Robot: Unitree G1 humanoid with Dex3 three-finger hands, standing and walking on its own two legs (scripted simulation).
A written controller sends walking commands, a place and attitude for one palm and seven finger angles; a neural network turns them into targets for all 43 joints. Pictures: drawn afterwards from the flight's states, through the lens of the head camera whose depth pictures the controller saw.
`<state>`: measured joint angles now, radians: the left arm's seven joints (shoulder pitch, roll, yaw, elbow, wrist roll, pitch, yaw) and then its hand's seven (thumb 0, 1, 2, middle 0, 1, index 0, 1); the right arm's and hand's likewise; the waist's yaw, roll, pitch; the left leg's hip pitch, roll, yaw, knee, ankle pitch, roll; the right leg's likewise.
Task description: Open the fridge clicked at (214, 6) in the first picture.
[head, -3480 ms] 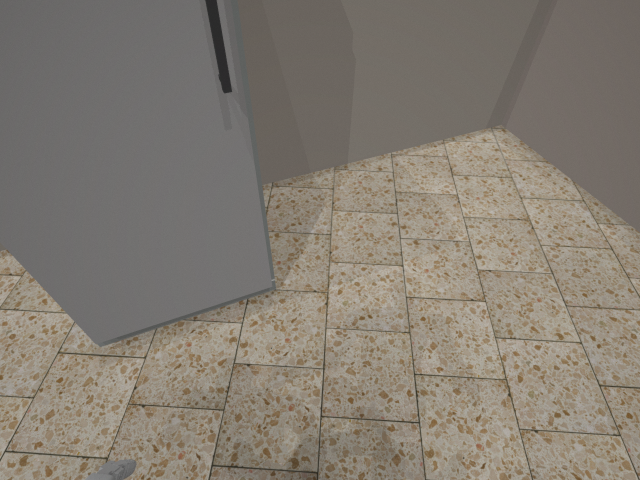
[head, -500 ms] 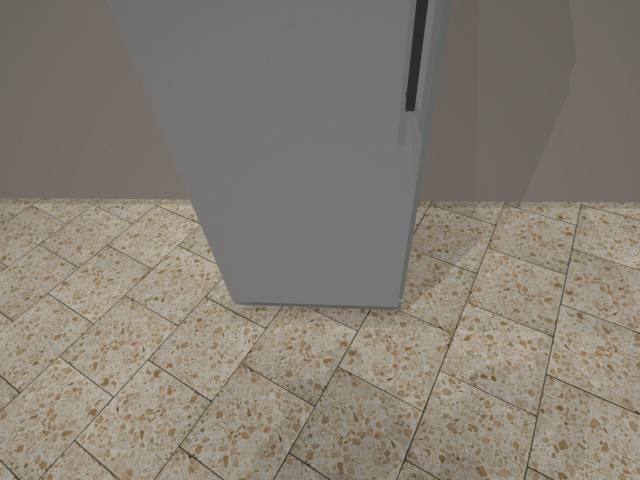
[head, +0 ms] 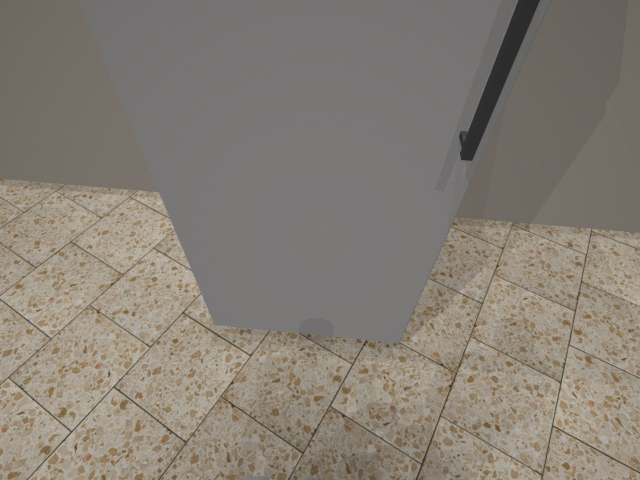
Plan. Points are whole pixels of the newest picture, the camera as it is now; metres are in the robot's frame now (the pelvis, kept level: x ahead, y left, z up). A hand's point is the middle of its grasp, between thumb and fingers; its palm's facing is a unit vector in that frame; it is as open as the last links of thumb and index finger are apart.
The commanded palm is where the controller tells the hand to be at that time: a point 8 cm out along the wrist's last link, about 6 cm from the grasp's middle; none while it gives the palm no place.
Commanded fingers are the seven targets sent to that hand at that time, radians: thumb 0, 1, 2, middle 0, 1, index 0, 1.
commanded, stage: come to a stop and stand still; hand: right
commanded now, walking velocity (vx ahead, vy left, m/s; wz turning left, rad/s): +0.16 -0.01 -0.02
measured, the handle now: (508, 35) +0.57 -0.16 +0.27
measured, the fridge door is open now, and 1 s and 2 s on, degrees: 0 0 0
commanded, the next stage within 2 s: none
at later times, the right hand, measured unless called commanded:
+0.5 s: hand out of the picture +0.09 -0.20 -0.17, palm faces +0.07 +0.97 -0.23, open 7.3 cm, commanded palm none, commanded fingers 0.00 -0.90 -0.90 0.20 0.30 0.20 0.30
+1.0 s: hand out of the picture +0.04 -0.18 -0.17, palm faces +0.09 +0.98 -0.18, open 7.3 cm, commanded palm none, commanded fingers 0.00 -0.90 -0.90 0.20 0.30 0.20 0.30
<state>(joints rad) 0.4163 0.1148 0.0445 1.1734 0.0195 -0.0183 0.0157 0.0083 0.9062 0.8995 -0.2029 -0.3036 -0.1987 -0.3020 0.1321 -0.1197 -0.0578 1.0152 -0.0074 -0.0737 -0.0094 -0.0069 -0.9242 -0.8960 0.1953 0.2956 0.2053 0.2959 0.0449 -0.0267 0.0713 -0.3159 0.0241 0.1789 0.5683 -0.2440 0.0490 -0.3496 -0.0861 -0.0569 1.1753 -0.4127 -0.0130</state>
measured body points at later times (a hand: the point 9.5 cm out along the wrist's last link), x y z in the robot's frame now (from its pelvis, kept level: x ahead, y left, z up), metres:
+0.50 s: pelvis +0.06 -0.01 +0.01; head +0.10 -0.02 +0.45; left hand +0.19 +0.21 -0.14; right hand +0.08 -0.25 -0.15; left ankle +0.04 +0.13 -0.67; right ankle +0.15 -0.12 -0.73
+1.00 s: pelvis +0.04 +0.00 +0.01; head +0.05 -0.02 +0.46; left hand +0.02 +0.23 -0.14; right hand +0.04 -0.23 -0.16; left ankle +0.06 +0.14 -0.73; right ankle +0.00 -0.11 -0.73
